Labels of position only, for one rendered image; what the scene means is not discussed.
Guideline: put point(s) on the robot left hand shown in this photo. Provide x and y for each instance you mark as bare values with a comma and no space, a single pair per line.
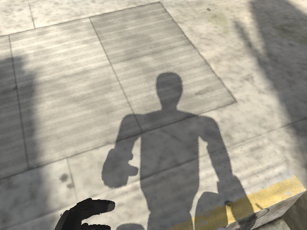
72,219

